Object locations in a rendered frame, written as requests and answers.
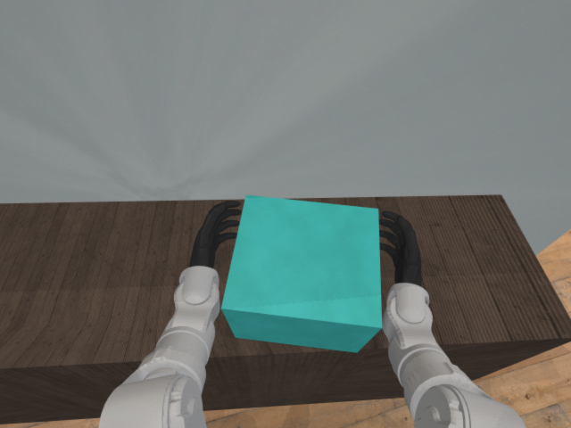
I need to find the robot left forearm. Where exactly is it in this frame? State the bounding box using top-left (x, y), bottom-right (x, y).
top-left (99, 266), bottom-right (220, 428)

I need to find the robot left hand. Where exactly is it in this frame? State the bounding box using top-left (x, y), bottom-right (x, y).
top-left (189, 201), bottom-right (242, 268)

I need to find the robot right forearm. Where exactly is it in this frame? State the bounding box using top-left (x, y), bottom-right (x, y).
top-left (382, 283), bottom-right (496, 421)

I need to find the pedestal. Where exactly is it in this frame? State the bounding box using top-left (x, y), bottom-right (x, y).
top-left (0, 194), bottom-right (571, 424)

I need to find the robot right hand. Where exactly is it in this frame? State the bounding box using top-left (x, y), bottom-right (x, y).
top-left (379, 211), bottom-right (422, 286)

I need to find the carton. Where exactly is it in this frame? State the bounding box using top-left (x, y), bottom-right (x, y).
top-left (221, 195), bottom-right (382, 353)

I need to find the right robot upper arm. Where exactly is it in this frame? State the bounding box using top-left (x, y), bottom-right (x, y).
top-left (414, 384), bottom-right (526, 428)

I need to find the left robot upper arm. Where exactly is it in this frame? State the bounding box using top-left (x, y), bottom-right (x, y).
top-left (100, 374), bottom-right (206, 428)

